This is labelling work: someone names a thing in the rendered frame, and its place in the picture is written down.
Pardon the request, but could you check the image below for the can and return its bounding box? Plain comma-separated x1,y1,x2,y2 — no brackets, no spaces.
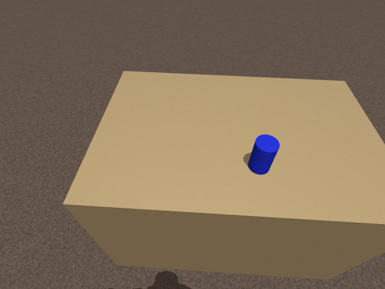
248,134,280,175

